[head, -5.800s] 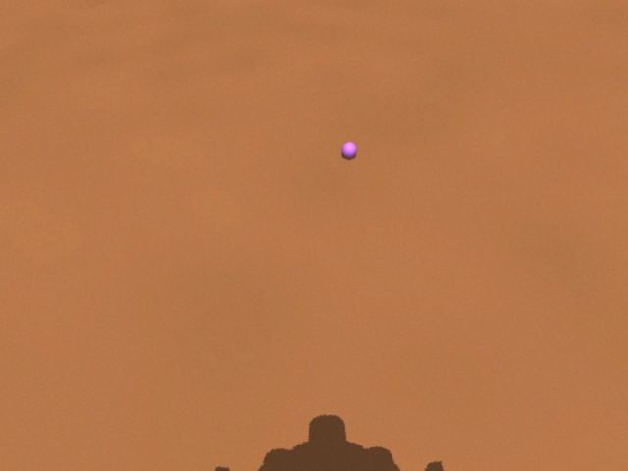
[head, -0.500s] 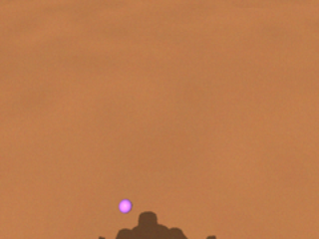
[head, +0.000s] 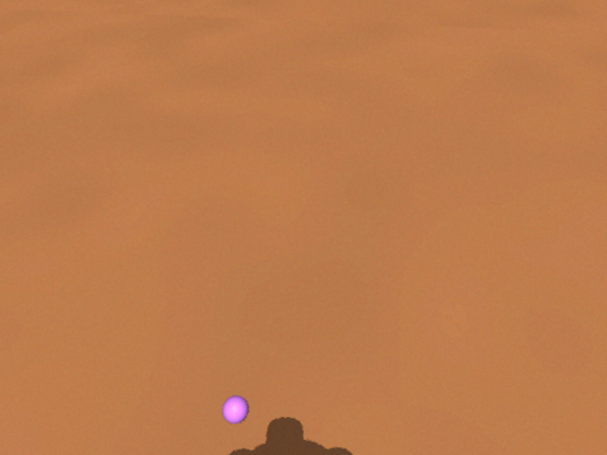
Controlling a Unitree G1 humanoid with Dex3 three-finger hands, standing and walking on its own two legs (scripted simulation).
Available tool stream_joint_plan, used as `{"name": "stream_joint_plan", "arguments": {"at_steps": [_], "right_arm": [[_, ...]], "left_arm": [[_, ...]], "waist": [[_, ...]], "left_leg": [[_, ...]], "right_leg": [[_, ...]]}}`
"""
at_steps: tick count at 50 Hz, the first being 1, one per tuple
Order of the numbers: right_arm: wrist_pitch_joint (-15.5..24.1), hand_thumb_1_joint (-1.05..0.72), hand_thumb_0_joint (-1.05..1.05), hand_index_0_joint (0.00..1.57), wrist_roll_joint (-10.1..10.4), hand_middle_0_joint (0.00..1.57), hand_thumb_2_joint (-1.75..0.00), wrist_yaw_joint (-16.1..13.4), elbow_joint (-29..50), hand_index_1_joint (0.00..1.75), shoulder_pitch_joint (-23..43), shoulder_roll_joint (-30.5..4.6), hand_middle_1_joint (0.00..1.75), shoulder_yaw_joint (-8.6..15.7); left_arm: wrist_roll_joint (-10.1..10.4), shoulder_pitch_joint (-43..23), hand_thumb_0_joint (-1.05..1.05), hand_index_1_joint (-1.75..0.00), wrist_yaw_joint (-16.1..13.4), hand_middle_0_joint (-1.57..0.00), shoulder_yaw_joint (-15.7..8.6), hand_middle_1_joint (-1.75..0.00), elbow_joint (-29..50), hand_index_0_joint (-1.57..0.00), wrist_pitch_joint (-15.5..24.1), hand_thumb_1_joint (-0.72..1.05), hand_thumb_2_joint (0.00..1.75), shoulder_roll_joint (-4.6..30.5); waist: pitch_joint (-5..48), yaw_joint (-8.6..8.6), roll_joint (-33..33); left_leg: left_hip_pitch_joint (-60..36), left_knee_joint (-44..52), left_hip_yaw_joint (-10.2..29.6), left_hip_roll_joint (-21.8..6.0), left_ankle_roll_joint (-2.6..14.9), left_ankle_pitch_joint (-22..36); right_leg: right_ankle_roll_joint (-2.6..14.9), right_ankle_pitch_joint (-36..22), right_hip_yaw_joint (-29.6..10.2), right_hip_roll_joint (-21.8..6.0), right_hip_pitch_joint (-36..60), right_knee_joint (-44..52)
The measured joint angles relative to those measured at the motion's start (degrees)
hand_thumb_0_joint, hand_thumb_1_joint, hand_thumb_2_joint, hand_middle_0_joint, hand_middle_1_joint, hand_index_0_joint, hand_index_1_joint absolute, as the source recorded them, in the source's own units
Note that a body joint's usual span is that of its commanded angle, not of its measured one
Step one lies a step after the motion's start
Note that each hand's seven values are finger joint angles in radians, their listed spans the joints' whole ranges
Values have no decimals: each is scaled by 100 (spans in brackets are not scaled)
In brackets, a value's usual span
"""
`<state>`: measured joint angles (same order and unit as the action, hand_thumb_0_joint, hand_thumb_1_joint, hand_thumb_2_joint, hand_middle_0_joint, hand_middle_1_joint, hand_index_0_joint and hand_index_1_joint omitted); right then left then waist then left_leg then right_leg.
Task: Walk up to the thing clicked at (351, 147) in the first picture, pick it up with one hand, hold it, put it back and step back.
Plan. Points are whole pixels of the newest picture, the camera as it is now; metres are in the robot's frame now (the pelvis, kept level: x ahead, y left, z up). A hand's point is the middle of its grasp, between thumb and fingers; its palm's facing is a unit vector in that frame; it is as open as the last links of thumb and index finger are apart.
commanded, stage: walk up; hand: left
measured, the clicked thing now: (235, 409) +0.43 +0.24 -0.74
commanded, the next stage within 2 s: none
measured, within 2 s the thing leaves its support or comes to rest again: neither
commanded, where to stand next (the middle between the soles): +0.04 +0.00 m, yaw +0 degrees
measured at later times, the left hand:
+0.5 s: hand out of the picture +0.17 +0.25 -0.17, palm faces +0.01 -0.93 -0.37, open 7.3 cm
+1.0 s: hand out of the picture +0.05 +0.26 -0.14, palm faces +0.06 -0.91 -0.41, open 7.3 cm
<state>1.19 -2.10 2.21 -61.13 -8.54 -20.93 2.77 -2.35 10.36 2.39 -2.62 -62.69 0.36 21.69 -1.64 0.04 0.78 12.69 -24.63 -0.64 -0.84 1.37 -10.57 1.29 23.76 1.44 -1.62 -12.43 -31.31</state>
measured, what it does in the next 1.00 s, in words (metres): steps on the spot: left foot, then right foot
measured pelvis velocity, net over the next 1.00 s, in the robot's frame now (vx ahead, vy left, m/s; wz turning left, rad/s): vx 0.02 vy -0.02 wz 0.08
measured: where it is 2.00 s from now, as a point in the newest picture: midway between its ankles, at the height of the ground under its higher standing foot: outside the picture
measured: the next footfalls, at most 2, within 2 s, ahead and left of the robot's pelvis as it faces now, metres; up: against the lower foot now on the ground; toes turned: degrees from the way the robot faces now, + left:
left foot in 0.34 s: +0.18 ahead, +0.11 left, +0.00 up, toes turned +0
right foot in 0.64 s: +0.06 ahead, -0.13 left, +0.00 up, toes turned +0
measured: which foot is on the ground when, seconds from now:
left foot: down 0.00-0.06, up 0.08-0.32, down 0.34-0.66, up 0.68-0.98, down 1.00-1.00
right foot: down 0.00-0.38, up 0.40-0.62, down 0.64-1.00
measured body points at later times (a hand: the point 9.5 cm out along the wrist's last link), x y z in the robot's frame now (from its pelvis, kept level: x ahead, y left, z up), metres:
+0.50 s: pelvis +0.06 -0.01 -0.02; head +0.14 +0.00 +0.42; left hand +0.17 +0.30 -0.14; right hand +0.19 -0.30 -0.14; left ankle +0.14 +0.11 -0.74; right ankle +0.00 -0.13 -0.67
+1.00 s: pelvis +0.02 -0.02 -0.01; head +0.06 -0.03 +0.44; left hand +0.05 +0.31 -0.11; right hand +0.10 -0.33 -0.14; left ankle +0.01 +0.11 -0.74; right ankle +0.02 -0.12 -0.74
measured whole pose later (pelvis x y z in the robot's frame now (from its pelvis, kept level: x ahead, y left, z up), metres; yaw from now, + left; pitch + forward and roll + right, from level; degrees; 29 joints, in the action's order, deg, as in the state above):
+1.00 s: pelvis +0.02 -0.02 -0.01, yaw +5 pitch -1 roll +2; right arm -1.4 -2.1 2.7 -53.7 -15.1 -23.7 3.0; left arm -2.2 17.7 2.1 -3.8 -46.2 1.1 22.4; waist -5.2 2.1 -0.3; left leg 13.8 -34.4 0.7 1.6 0.8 -25.2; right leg 1.8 20.2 3.9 -2.9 -13.7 -35.1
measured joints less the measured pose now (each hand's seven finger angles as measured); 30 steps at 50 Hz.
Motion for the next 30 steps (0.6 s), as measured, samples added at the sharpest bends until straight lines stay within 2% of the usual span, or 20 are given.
{"name": "stream_joint_plan", "arguments": {"at_steps": [3,5,8,11,15,16,17,19,22,24,26,30], "right_arm": [[-124,-91,1,21,7,21,-89,-28,48,30,-167,-108,30,54],[-231,-91,1,21,19,21,-89,-78,25,30,-290,-171,30,59],[-205,-91,1,21,60,21,-89,-107,38,30,-416,-245,30,38],[-196,-91,1,20,64,21,-89,-105,122,30,-376,-285,30,0],[-258,-91,1,20,119,20,-90,-121,247,30,-130,-208,30,-64],[-267,-91,1,20,131,20,-90,-123,294,30,-76,-186,30,-75],[-264,-91,1,20,141,20,-90,-124,348,30,-39,-176,30,-80],[-271,-91,1,20,143,21,-90,-150,451,30,112,-92,30,-53],[-293,-91,1,21,196,21,-89,-193,717,30,369,36,30,-45],[-356,-91,1,21,179,21,-89,-239,897,30,507,92,30,-63],[-419,-91,1,21,133,21,-89,-263,1074,30,644,94,30,-76],[-481,-91,1,21,79,21,-89,-239,1398,30,849,44,30,-62]], "left_arm": [[-27,150,1,-30,-12,-20,-82,-30,42,-21,6,91,90,35],[-67,286,1,-30,-32,-20,-106,-30,105,-21,55,91,90,-14],[-14,428,1,-30,-86,-20,-93,-30,252,-21,104,91,90,-101],[69,528,1,-30,-170,-20,-31,-30,339,-21,159,91,90,-160],[211,370,1,-30,-296,-20,56,-30,454,-21,-10,91,90,-152],[247,300,1,-30,-318,-20,72,-30,512,-21,-66,91,90,-143],[285,227,1,-30,-330,-20,88,-30,575,-21,-119,90,90,-135],[385,-12,1,-30,-356,-20,93,-30,692,-21,-216,91,90,-90],[448,-417,1,-30,-414,-20,94,-30,905,-21,-326,91,90,-48],[458,-572,1,-30,-426,-20,95,-30,1034,-21,-334,91,90,-26],[463,-657,1,-30,-427,-20,95,-30,1149,-21,-310,91,90,-26],[396,-656,1,-30,-404,-20,45,-30,1289,-21,-259,91,90,-25]], "waist": [[-31,-37,-58],[37,14,-142],[-54,124,-207],[-244,138,-284],[-561,141,-231],[-625,134,-203],[-674,117,-201],[-827,98,-71],[-1065,23,6],[-1076,-6,19],[-1066,-21,-23],[-1027,-30,-152]], "left_leg": [[20,-433,60,-86,-145,-429],[279,-1190,250,-24,-117,-1105],[697,-2102,405,160,-109,-1337],[919,-2042,426,138,-136,-1158],[941,-1432,247,54,-75,-599],[901,-1212,189,61,-40,-326],[832,-936,139,55,-10,282],[785,-860,77,137,-48,104],[849,-897,99,177,-23,-9],[898,-864,84,162,-23,35],[979,-912,50,128,-28,45],[1221,-1234,-39,49,-97,-36]], "right_leg": [[-20,-671,54,71,156,111],[-1,-646,98,142,271,229],[46,-695,112,170,576,631],[23,-755,119,206,842,928],[-31,-433,85,167,782,517],[-51,-296,85,143,702,305],[-76,-142,103,135,606,54],[-120,26,16,40,237,-721],[-105,918,-436,284,-512,-2427],[-93,1063,-567,394,-878,-3129],[-118,970,-542,378,-1035,-3222],[-195,634,-360,223,-824,-2153]]}}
